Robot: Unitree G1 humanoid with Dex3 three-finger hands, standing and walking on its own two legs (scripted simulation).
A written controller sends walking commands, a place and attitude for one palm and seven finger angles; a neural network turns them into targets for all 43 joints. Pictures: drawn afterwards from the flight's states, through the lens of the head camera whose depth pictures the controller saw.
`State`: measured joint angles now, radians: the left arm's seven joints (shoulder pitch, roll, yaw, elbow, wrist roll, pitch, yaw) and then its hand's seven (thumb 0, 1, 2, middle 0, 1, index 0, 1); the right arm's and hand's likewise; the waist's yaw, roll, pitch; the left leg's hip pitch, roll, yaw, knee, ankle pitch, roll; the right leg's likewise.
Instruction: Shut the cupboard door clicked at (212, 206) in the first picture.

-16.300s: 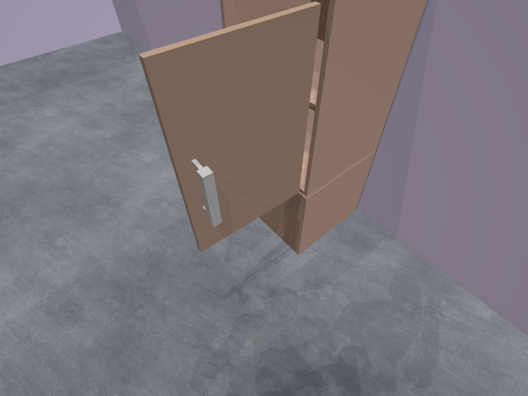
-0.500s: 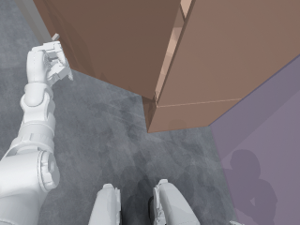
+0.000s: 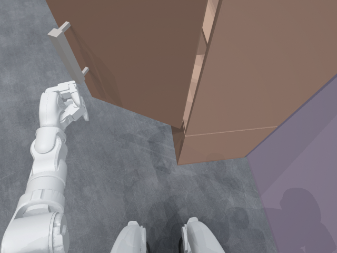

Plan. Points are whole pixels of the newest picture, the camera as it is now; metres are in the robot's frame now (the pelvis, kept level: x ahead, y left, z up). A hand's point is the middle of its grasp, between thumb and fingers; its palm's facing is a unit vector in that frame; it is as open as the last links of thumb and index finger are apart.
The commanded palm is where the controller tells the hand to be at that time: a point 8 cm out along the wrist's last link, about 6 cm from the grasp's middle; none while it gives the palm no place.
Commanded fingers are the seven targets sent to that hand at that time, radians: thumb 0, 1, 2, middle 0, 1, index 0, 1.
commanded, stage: draw the hand back to the body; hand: left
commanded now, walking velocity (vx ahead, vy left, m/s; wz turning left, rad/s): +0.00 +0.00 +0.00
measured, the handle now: (73, 55) +0.65 +0.25 +0.01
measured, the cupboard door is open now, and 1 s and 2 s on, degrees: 61 61 61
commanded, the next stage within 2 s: step back with the hand held close in 1.34 s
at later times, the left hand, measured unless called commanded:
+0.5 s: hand (16, 142) +0.31 +0.23 +0.15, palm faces +0.27 -0.93 -0.26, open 3.2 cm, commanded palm +0.27 +0.28 +0.17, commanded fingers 0.00 0.90 0.90 -0.81 -0.96 -0.81 -0.96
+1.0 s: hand out of the picture +0.21 +0.27 +0.26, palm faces +0.49 -0.75 -0.44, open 6.4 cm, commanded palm +0.17 +0.30 +0.27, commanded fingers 0.00 0.90 0.90 -0.20 -0.30 -0.20 -0.30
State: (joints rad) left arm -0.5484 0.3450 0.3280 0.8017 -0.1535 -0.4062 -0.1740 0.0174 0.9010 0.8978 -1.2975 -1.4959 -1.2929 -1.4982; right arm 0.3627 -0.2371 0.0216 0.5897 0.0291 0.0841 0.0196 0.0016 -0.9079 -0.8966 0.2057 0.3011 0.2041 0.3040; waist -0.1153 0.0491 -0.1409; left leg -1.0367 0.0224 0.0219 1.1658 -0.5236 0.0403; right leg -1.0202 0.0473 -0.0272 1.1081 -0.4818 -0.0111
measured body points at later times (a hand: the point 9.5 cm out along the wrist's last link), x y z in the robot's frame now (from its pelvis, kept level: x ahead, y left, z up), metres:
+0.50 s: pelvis +0.03 +0.00 +0.08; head +0.05 -0.01 +0.53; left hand +0.29 +0.28 +0.16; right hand +0.23 -0.21 -0.01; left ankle +0.01 +0.09 -0.65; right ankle +0.02 -0.12 -0.65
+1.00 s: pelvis +0.04 -0.01 +0.10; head +0.03 -0.04 +0.54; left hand +0.18 +0.30 +0.28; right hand +0.24 -0.22 +0.00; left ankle +0.01 +0.09 -0.65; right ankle +0.02 -0.12 -0.65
